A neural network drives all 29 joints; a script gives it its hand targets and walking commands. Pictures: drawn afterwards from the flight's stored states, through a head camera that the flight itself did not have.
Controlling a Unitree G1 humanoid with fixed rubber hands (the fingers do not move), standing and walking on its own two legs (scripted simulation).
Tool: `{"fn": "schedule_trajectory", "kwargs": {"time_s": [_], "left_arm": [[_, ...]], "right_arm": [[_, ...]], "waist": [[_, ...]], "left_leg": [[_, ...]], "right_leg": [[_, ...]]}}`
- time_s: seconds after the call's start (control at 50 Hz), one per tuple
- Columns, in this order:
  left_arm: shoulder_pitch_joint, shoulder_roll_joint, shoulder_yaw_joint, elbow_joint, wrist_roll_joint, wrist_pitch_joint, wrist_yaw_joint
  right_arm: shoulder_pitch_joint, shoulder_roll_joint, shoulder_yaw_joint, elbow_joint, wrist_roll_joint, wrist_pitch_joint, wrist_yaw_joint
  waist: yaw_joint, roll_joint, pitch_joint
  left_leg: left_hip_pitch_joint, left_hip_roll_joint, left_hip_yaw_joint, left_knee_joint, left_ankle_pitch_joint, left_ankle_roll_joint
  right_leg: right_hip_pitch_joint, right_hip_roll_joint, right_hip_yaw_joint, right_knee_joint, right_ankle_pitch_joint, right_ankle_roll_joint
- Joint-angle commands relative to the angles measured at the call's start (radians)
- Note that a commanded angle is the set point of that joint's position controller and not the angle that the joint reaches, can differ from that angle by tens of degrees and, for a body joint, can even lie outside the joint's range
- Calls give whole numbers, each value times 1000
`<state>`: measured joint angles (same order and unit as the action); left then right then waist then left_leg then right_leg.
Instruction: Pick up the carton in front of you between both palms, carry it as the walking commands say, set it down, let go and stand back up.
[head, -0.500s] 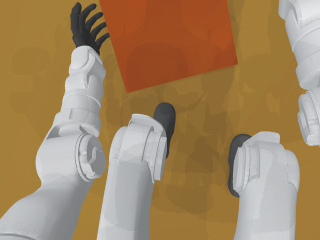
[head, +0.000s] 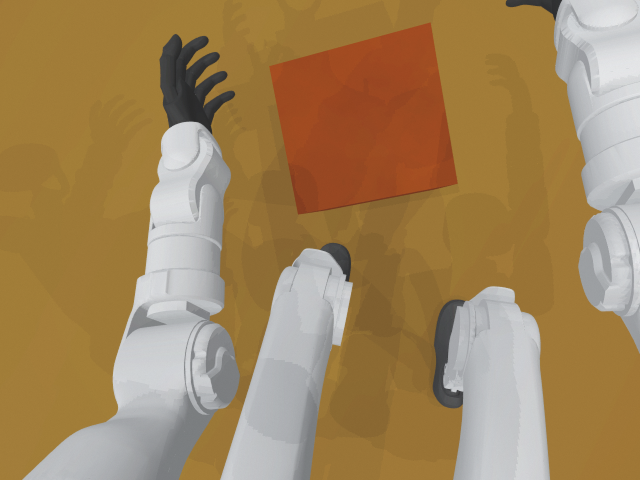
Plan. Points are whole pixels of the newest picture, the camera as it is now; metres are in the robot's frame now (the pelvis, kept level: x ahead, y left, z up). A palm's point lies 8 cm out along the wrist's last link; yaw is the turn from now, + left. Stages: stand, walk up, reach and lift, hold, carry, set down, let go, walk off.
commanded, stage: set down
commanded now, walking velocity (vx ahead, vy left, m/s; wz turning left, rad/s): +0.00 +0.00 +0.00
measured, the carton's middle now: (366, 138) +0.48 +0.09 -0.36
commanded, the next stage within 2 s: let go in 0.48 s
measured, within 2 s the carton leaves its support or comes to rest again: neither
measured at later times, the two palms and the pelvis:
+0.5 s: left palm (76, 78) +0.44 +0.26 +0.04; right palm out of the picture +0.59 -0.10 +0.03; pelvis +0.03 +0.00 +0.12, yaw -1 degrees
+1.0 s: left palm out of the picture +0.34 +0.26 +0.17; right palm out of the picture +0.42 -0.16 +0.14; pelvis +0.08 +0.02 +0.24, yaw -2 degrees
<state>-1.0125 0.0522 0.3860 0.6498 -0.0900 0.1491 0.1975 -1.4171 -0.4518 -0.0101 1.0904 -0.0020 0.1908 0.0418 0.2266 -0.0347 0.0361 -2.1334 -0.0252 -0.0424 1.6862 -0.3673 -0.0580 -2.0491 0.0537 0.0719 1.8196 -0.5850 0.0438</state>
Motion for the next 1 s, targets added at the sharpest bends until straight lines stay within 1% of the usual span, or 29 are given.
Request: {"fn": "schedule_trajectory", "kwargs": {"time_s": [0.0, 0.02, 0.04, 0.08, 0.18, 0.2, 0.22, 0.24, 0.26, 0.28, 0.38, 0.48, 0.52, 0.54, 0.56, 0.58, 0.6, 0.62, 0.68, 0.76, 0.8, 0.82, 0.84, 0.86, 0.88, 0.9, 0.92, 0.96, 0.98], "left_arm": [[-119, 102, 9, -156, 2, -4, -2], [-109, 96, 4, -163, 0, 2, -5], [-95, 103, 14, -178, 3, 5, -7], [-78, 97, 12, -197, 4, 14, -14], [-38, 91, 21, -222, 11, 34, -30], [-31, 87, 18, -224, 15, 37, -32], [-30, 89, 22, -230, 14, 39, -34], [-16, 82, 20, -223, 16, 41, -37], [-8, 79, 26, -222, 23, 42, -39], [-5, 79, 31, -230, 27, 42, -42], [34, 62, 36, -229, 48, 43, -57], [79, 44, 46, -227, 82, 35, -78], [119, 28, 33, -224, 99, 29, -95], [147, 26, 30, -221, 106, 26, -106], [177, 36, 32, -235, 125, 19, -116], [206, 28, 16, -246, 132, 15, -129], [242, 31, 10, -254, 148, 8, -143], [276, 25, -8, -261, 151, 3, -157], [390, 46, -47, -288, 175, -13, -203], [538, 109, -82, -292, 191, -33, -253], [615, 131, -114, -297, 186, -46, -273], [652, 131, -138, -289, 172, -52, -284], [682, 152, -151, -291, 165, -59, -292], [719, 151, -182, -291, 150, -66, -300], [754, 165, -201, -290, 141, -73, -306], [787, 163, -224, -289, 128, -80, -309], [817, 172, -244, -301, 116, -89, -312], [897, 188, -273, -296, 98, -102, -314], [927, 187, -301, -310, 84, -108, -315]], "right_arm": [[-279, -85, -11, -147, -11, -5, 0], [-274, -84, -18, -158, -15, 0, 1], [-264, -80, -20, -173, -22, 6, 3], [-248, -72, -26, -190, -30, 16, 8], [-219, -64, -40, -224, -48, 34, 22], [-216, -63, -41, -225, -46, 36, 24], [-207, -59, -44, -223, -52, 38, 28], [-204, -63, -52, -225, -56, 38, 30], [-192, -58, -54, -220, -60, 39, 33], [-176, -49, -56, -206, -64, 41, 36], [-144, -42, -81, -207, -83, 36, 46], [-85, -18, -113, -188, -116, 27, 54], [-23, 5, -140, -183, -137, 21, 50], [12, 15, -152, -197, -149, 16, 46], [45, 27, -165, -212, -157, 13, 41], [91, 40, -186, -226, -168, 10, 35], [137, 58, -198, -248, -177, 5, 27], [176, 87, -209, -278, -182, -1, 18], [330, 164, -244, -367, -191, -18, -23], [505, 236, -259, -493, -195, -44, -94], [585, 267, -241, -540, -186, -59, -122], [631, 279, -231, -570, -182, -68, -132], [676, 284, -220, -576, -178, -75, -141], [728, 290, -212, -595, -171, -85, -149], [767, 293, -201, -606, -161, -94, -154], [806, 293, -190, -617, -152, -107, -157], [850, 288, -184, -620, -147, -115, -160], [932, 271, -171, -621, -137, -133, -160], [973, 269, -163, -611, -124, -142, -157]], "waist": [[57, -179, -1138], [60, -175, -1134], [60, -198, -1155], [54, -211, -1160], [54, -220, -1161], [59, -209, -1157], [52, -223, -1154], [52, -211, -1146], [58, -210, -1138], [53, -221, -1127], [54, -198, -1119], [42, -188, -1069], [27, -170, -1065], [18, -168, -1075], [28, -165, -1095], [12, -151, -1106], [12, -143, -1117], [1, -144, -1113], [-10, -111, -1113], [-26, -85, -976], [-18, -66, -897], [-32, -55, -857], [-29, -64, -819], [-45, -46, -774], [-48, -38, -743], [-54, -17, -697], [-63, -14, -673], [-65, 2, -607], [-75, 20, -576]], "left_leg": [[788, -31, 189, -145, 327, -53], [784, -35, 193, -162, 335, -54], [782, -37, 194, -180, 336, -52], [776, -40, 198, -213, 346, -52], [820, -47, 202, -299, 361, -51], [831, -47, 203, -318, 358, -51], [845, -48, 200, -335, 356, -49], [862, -48, 200, -351, 365, -50], [872, -50, 204, -368, 371, -51], [870, -48, 202, -385, 367, -50], [969, -47, 196, -471, 420, -47], [1036, -40, 184, -560, 458, -45], [1081, -40, 184, -589, 487, -44], [1106, -39, 184, -601, 504, -43], [1135, -38, 184, -615, 520, -40], [1162, -38, 185, -626, 537, -40], [1191, -39, 184, -637, 547, -37], [1218, -38, 178, -655, 562, -32], [1300, -39, 175, -696, 546, -21], [1397, -41, 156, -782, 452, 3], [1462, -39, 145, -830, 394, 13], [1497, -36, 138, -848, 374, 16], [1527, -30, 127, -871, 343, 19], [1554, -28, 125, -891, 325, 19], [1592, -23, 113, -914, 306, 21], [1620, -23, 105, -931, 310, 20], [1660, -18, 92, -949, 295, 21], [1710, -16, 73, -979, 302, 19], [1748, -15, 64, -995, 305, 18]], "right_leg": [[479, 47, -121, -255, 157, -36], [496, 50, -119, -271, 168, -37], [535, 50, -117, -286, 185, -34], [581, 51, -115, -318, 221, -31], [666, 49, -109, -407, 256, -26], [681, 49, -106, -424, 257, -26], [695, 49, -108, -441, 259, -24], [699, 50, -107, -458, 264, -25], [714, 49, -103, -478, 270, -23], [739, 48, -100, -497, 278, -24], [797, 50, -93, -588, 320, -24], [850, 52, -86, -678, 364, -22], [883, 52, -83, -719, 396, -23], [906, 54, -82, -738, 418, -21], [931, 56, -79, -755, 434, -18], [958, 59, -80, -773, 464, -17], [980, 61, -74, -793, 487, -15], [1003, 65, -78, -809, 510, -14], [1068, 68, -70, -870, 531, -10], [1114, 65, -76, -972, 424, -3], [1133, 61, -86, -1022, 332, 0], [1139, 58, -91, -1045, 306, 0], [1151, 53, -97, -1064, 264, 2], [1172, 47, -99, -1087, 250, 1], [1186, 43, -104, -1101, 229, 1], [1192, 38, -105, -1116, 231, -1], [1208, 37, -109, -1125, 217, -3], [1241, 35, -110, -1145, 223, -9], [1254, 33, -110, -1156, 225, -15]]}}
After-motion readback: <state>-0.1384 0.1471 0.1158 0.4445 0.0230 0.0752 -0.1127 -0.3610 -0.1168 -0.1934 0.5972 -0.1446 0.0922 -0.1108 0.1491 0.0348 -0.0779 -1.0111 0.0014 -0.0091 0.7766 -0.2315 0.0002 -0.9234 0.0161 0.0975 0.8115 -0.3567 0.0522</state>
